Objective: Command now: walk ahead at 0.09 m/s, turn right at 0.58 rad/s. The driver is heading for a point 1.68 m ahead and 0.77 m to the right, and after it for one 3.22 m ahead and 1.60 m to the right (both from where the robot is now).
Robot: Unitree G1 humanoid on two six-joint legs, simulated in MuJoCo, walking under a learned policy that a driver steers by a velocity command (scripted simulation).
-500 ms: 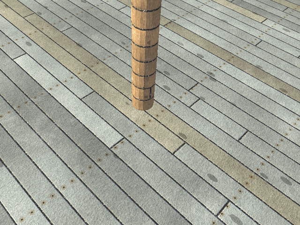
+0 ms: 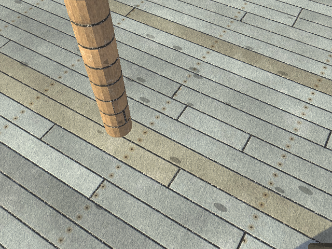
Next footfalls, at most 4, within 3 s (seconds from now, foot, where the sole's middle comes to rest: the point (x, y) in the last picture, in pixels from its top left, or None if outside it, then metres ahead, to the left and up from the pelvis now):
0.18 left None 0.16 0.16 -0.77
0.58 right None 0.06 -0.10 -0.77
1.06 left None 0.17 0.09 -0.77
1.40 right None -0.01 -0.08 -0.77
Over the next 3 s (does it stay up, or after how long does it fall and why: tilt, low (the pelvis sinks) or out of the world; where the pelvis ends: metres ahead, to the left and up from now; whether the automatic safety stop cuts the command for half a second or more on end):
stays up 0.47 -0.28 -0.01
